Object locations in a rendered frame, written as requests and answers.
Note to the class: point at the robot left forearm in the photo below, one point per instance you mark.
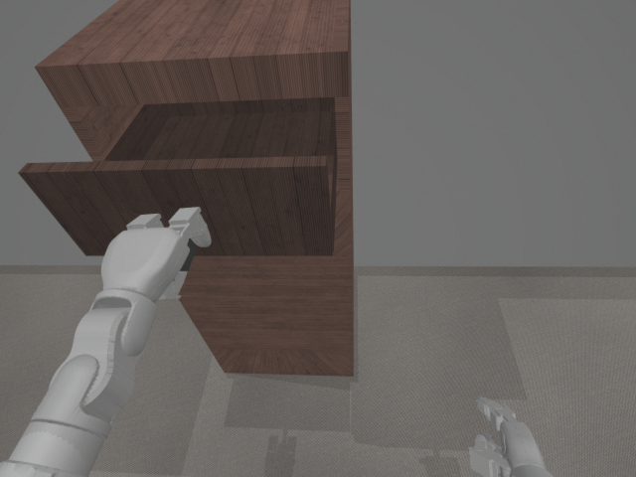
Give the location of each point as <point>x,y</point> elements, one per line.
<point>88,389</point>

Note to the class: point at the robot left hand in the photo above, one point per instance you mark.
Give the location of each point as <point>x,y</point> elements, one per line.
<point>147,257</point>

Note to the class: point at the handle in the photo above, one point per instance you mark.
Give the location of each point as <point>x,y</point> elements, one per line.
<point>189,259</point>

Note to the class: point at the robot right hand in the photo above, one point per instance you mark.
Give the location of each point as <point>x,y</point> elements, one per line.
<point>492,457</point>

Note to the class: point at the drawer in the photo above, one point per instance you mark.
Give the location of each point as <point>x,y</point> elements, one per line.
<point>263,172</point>

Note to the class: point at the cabinet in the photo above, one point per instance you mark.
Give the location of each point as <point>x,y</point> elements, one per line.
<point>280,315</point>

